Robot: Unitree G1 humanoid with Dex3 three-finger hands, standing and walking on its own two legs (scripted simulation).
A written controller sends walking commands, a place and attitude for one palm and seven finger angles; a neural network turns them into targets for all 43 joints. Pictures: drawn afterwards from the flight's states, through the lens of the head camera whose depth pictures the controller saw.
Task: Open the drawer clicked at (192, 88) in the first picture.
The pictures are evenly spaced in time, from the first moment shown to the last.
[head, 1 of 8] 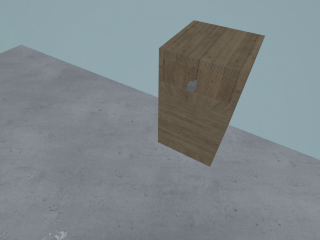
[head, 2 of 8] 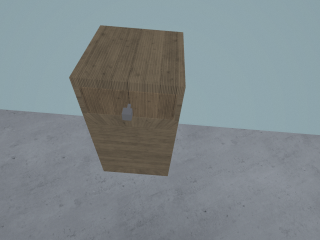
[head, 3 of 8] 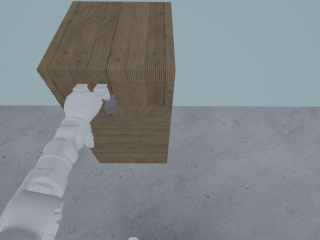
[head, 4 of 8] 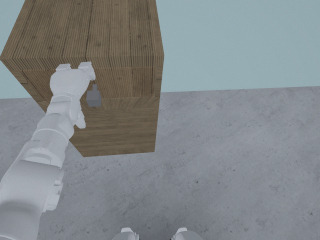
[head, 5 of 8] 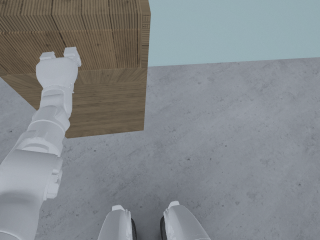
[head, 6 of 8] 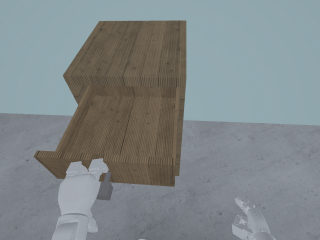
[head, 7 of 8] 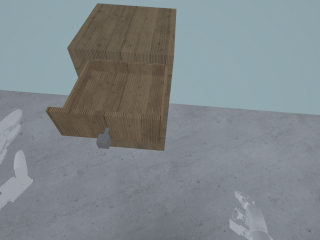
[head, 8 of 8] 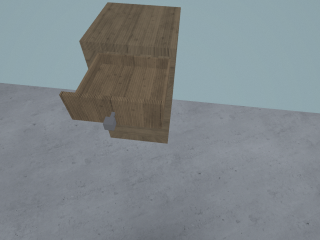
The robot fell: no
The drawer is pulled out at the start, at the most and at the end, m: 0.00 0.30 0.30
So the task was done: yes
